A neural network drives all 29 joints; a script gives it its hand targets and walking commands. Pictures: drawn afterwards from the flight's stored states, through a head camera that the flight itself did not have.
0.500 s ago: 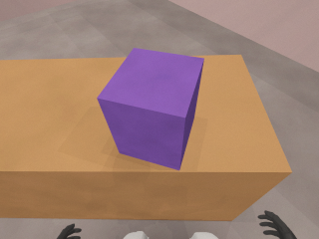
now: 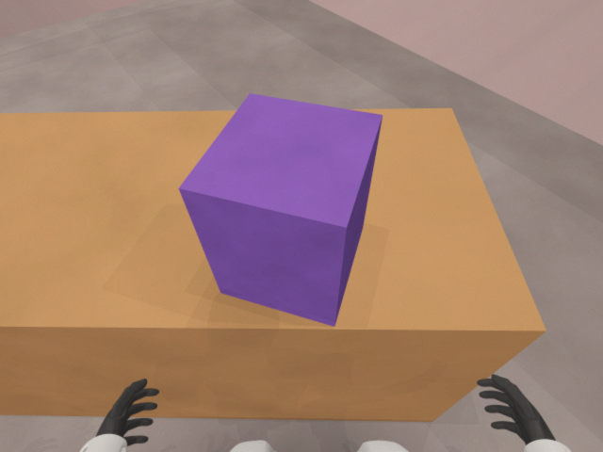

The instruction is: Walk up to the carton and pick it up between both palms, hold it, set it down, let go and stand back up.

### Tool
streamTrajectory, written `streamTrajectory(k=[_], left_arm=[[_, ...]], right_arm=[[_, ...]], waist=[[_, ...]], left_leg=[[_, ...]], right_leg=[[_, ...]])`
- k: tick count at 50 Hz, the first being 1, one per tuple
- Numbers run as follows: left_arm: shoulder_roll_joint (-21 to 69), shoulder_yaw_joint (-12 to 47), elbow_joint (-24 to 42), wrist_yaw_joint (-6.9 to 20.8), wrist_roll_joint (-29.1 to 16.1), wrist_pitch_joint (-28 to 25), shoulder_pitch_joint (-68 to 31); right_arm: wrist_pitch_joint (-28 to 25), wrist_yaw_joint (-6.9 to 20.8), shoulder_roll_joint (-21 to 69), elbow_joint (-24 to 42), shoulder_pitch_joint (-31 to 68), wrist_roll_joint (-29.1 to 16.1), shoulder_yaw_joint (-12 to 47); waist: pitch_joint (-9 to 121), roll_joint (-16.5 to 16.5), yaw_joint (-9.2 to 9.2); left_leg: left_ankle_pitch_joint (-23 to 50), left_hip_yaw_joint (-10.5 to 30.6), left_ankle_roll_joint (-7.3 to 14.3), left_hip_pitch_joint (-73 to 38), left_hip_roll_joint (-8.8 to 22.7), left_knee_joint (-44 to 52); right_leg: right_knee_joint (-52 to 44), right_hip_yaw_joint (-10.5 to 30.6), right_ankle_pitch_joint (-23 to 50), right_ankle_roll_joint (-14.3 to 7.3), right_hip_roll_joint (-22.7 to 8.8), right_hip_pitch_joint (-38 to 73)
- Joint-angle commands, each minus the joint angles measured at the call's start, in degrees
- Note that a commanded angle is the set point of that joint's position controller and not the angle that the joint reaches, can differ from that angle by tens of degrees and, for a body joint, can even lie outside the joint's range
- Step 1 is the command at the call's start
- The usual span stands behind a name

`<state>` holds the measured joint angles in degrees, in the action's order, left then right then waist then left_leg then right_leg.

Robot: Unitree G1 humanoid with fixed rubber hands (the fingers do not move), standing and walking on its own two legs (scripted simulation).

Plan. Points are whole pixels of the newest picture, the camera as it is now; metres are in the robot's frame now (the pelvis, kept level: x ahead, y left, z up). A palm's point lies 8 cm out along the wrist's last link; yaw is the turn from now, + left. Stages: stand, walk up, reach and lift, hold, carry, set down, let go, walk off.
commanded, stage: reach and lift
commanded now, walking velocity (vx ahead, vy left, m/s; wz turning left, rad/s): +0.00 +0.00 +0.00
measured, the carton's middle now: (293, 213) +0.44 +0.03 +0.05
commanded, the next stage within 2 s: none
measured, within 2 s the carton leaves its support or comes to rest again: neither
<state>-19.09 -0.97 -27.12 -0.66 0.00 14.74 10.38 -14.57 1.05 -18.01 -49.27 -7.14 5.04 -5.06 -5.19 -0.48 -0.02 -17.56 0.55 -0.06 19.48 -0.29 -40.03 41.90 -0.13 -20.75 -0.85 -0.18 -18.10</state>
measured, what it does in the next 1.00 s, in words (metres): stands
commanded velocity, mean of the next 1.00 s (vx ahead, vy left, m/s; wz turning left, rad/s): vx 0.00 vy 0.00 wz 0.00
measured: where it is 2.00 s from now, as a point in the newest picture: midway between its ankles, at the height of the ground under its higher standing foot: outside the picture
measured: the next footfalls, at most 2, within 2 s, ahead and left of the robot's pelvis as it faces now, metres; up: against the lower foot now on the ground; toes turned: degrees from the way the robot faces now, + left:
none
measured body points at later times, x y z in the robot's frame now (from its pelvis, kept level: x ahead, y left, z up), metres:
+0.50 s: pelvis +0.01 +0.03 +0.02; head +0.01 +0.06 +0.47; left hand +0.21 +0.28 -0.04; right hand +0.15 -0.21 -0.03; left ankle +0.05 +0.13 -0.72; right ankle +0.02 -0.11 -0.72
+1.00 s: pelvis +0.02 +0.02 +0.03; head +0.02 +0.05 +0.48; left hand +0.24 +0.26 +0.02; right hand +0.17 -0.17 +0.03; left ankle +0.05 +0.13 -0.72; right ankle +0.02 -0.11 -0.72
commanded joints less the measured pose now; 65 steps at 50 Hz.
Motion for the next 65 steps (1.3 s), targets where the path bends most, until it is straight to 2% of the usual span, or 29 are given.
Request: streamTrajectory(k=[1,4,9,11,14,21,22,23,24,27,29,30,32,33,34,35,39,42,43,44,45,46,47,51,53,58,60,61,65], left_arm=[[-12.6,-8.0,8.4,2.8,-0.2,-3.6,-4.3],[-13.0,-8.3,10.7,2.7,-0.8,-4.7,-4.6],[-12.7,-7.6,15.0,2.2,-2.6,-6.1,-3.4],[-12.9,-7.9,15.8,1.9,-2.8,-6.6,-2.7],[-12.5,-7.2,16.6,2.0,-3.9,-6.9,-1.7],[-12.0,-6.3,22.0,3.1,-5.6,-6.7,0.5],[-11.6,-5.6,22.2,3.1,-6.4,-6.6,0.6],[-11.7,-5.6,23.9,3.2,-6.3,-6.7,0.7],[-11.7,-5.5,24.7,3.2,-6.7,-7.0,1.0],[-11.8,-5.2,26.4,3.7,-7.9,-7.4,2.4],[-11.9,-5.4,27.2,4.3,-8.0,-7.0,3.1],[-11.9,-5.2,27.0,4.5,-8.7,-7.1,3.0],[-12.4,-4.9,28.7,5.2,-9.7,-7.3,3.6],[-13.1,-5.8,29.6,5.4,-9.9,-7.4,3.1],[-13.3,-5.8,29.8,5.7,-10.2,-7.4,3.5],[-13.3,-5.5,30.6,5.9,-10.7,-7.4,3.5],[-15.0,-6.8,33.1,6.6,-11.6,-8.4,3.2],[-16.7,-7.1,34.7,7.3,-13.2,-8.9,3.3],[-17.2,-7.7,34.7,7.5,-13.0,-9.3,2.7],[-17.6,-7.5,35.6,7.6,-13.5,-9.7,3.3],[-17.6,-8.0,35.2,7.8,-13.3,-9.8,3.3],[-18.6,-7.9,36.1,7.9,-14.4,-10.3,3.1],[-19.0,-7.9,37.1,8.0,-14.4,-10.8,3.1],[-19.3,-7.3,37.2,8.8,-16.0,-11.4,2.7],[-19.3,-7.7,38.0,9.0,-16.0,-11.7,3.1],[-19.7,-6.8,40.9,9.3,-16.8,-12.0,2.3],[-19.6,-6.2,42.9,9.2,-17.2,-12.5,0.6],[-20.1,-6.2,43.2,9.2,-17.4,-12.5,0.0],[-19.7,-6.0,41.7,9.3,-17.9,-11.3,-1.3]], right_arm=[[-2.9,-3.9,1.2,13.6,-4.7,-4.6,0.3],[-3.4,-4.1,2.6,17.7,-4.2,-4.8,1.4],[-3.6,-4.7,4.7,24.4,-6.5,-6.0,2.4],[-3.0,-4.8,5.6,25.2,-7.6,-6.7,2.7],[-2.3,-5.0,5.6,28.7,-8.5,-6.6,2.2],[0.5,-6.7,7.6,35.2,-12.3,-8.8,2.9],[1.1,-7.0,7.7,35.6,-12.5,-8.9,2.4],[1.5,-7.1,7.8,36.8,-12.5,-8.9,2.0],[1.7,-7.3,8.1,38.0,-13.3,-9.5,2.0],[2.9,-8.0,9.4,41.9,-14.2,-9.7,2.1],[4.1,-8.7,10.2,44.1,-15.3,-10.1,2.9],[4.4,-8.9,10.4,46.2,-14.7,-10.3,3.0],[5.2,-9.8,11.6,49.8,-16.8,-10.9,4.6],[5.6,-10.1,12.6,52.0,-17.4,-11.3,5.5],[6.2,-10.6,13.1,53.5,-17.7,-11.2,6.1],[6.7,-11.0,13.6,55.3,-18.3,-11.5,6.4],[8.8,-12.4,15.7,61.7,-21.2,-12.2,9.0],[10.6,-13.8,16.5,65.1,-22.4,-13.1,10.3],[11.1,-14.3,16.9,65.6,-23.3,-13.0,11.0],[11.4,-14.9,17.2,67.3,-23.4,-13.1,11.2],[11.8,-15.2,16.8,67.5,-24.0,-13.0,11.1],[12.0,-15.9,17.2,69.0,-23.8,-13.0,11.5],[12.1,-16.2,17.6,70.1,-23.8,-13.3,11.4],[12.9,-17.9,18.5,73.1,-22.9,-14.4,12.4],[13.5,-18.3,19.0,73.4,-24.0,-14.8,13.2],[14.9,-19.1,19.8,76.6,-23.9,-15.5,13.6],[15.5,-19.5,20.6,78.0,-23.8,-15.3,13.8],[15.3,-19.6,20.3,79.6,-22.9,-14.9,13.6],[17.4,-19.9,19.3,79.1,-19.7,-15.2,12.6]], waist=[[8.6,-10.3,0.52],[8.9,-6.7,1.77],[8.8,-3.0,2.01],[8.5,-1.4,1.93],[8.2,-1.2,2.53],[4.5,0.0,2.17],[5.2,0.5,1.53],[5.8,2.7,2.04],[6.0,2.4,1.54],[7.5,4.1,2.37],[6.1,4.2,2.29],[6.4,3.7,2.82],[5.6,2.5,2.70],[6.4,3.4,3.82],[5.7,3.4,4.08],[5.8,3.3,3.56],[5.9,3.8,5.23],[5.7,3.2,5.24],[5.8,4.0,5.38],[5.9,3.9,6.13],[6.2,4.3,5.69],[5.7,3.0,6.12],[7.0,4.2,6.35],[6.0,3.9,5.87],[5.7,4.7,6.85],[5.9,5.2,6.61],[7.2,5.8,5.51],[7.0,5.4,5.73],[6.7,5.9,5.14]], left_leg=[[9.9,-5.6,1.8,-12.1,-1.5,13.3],[11.4,-5.6,1.4,-12.8,-1.5,15.4],[12.9,-5.8,1.0,-16.4,-1.4,18.4],[12.5,-6.1,1.0,-18.7,-1.0,19.4],[12.5,-6.5,0.7,-19.4,-0.8,20.8],[10.3,-6.2,-0.1,-23.4,-0.7,22.0],[10.6,-5.9,-0.3,-23.0,-0.3,22.4],[10.3,-6.2,-0.4,-22.0,-0.2,23.0],[11.5,-5.9,-0.6,-21.8,0.2,23.1],[12.2,-6.3,-0.4,-18.8,0.9,24.7],[10.8,-6.0,-0.2,-18.8,0.9,25.0],[11.2,-6.0,-0.4,-18.4,0.7,24.8],[11.8,-6.0,-0.3,-19.6,0.5,24.6],[12.4,-6.2,-0.2,-19.4,0.3,24.3],[11.4,-6.4,0.0,-19.5,0.3,24.3],[12.0,-5.9,-0.2,-19.4,0.5,24.4],[11.1,-6.1,0.2,-19.6,0.5,24.0],[10.8,-5.7,0.3,-19.2,0.6,23.1],[10.0,-5.6,0.5,-19.5,0.6,22.8],[10.6,-5.6,0.5,-19.1,0.6,22.6],[10.4,-5.6,0.4,-19.4,0.7,22.5],[10.1,-5.3,0.6,-19.8,0.6,22.0],[10.7,-5.2,0.5,-19.1,1.0,21.8],[9.6,-4.4,0.6,-18.9,1.5,21.0],[10.0,-4.5,0.4,-19.3,1.6,21.0],[9.3,-3.6,0.1,-18.4,2.4,21.1],[8.3,-3.2,0.4,-17.9,2.9,21.1],[8.7,-3.1,0.4,-17.0,2.8,21.1],[5.9,-2.9,0.6,-15.5,3.4,21.4]], right_leg=[[-17.3,3.9,23.8,3.3,-1.7,11.8],[-18.6,3.3,25.1,3.2,-1.7,13.0],[-21.6,1.8,23.4,2.9,-1.3,12.5],[-23.1,1.3,18.2,1.9,-0.7,11.3],[-23.9,0.8,14.9,1.2,-0.1,11.6],[-27.6,1.2,7.1,-1.5,-1.8,7.6],[-27.0,0.8,8.0,-1.3,-1.2,8.6],[-26.7,0.7,8.0,-1.2,-0.7,9.7],[-26.7,0.7,9.2,-1.3,-0.5,9.9],[-26.1,0.7,11.8,-0.2,0.8,15.6],[-26.4,1.0,11.0,-0.3,0.7,15.8],[-26.5,1.2,10.8,-0.2,0.7,15.6],[-27.4,1.6,11.1,0.1,0.1,14.7],[-27.4,2.1,11.7,0.0,-0.2,14.8],[-27.6,2.3,10.9,0.1,-0.6,14.3],[-27.5,2.0,11.5,0.1,-0.6,14.3],[-27.7,3.0,10.9,0.2,-1.4,13.3],[-27.5,3.6,11.1,0.4,-2.2,12.6],[-27.7,4.0,10.5,0.2,-2.6,12.2],[-27.4,4.0,11.2,0.4,-2.6,12.6],[-27.3,4.0,11.1,0.3,-2.5,12.2],[-27.5,4.3,10.6,0.4,-3.0,11.2],[-26.9,4.1,10.9,0.2,-3.0,12.0],[-26.6,3.9,10.7,0.2,-3.5,11.3],[-26.9,4.2,10.3,0.0,-3.4,11.2],[-26.7,3.6,9.0,-0.7,-3.1,11.2],[-26.6,3.7,8.9,-0.9,-3.4,12.0],[-26.3,3.5,10.0,-0.7,-3.3,12.2],[-25.8,3.5,7.4,-1.2,-3.1,11.8]])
